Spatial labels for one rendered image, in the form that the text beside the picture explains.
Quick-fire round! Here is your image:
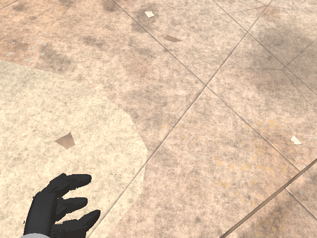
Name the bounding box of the robot left hand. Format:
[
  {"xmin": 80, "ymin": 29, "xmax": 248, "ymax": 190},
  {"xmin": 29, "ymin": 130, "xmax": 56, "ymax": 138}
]
[{"xmin": 23, "ymin": 173, "xmax": 101, "ymax": 238}]

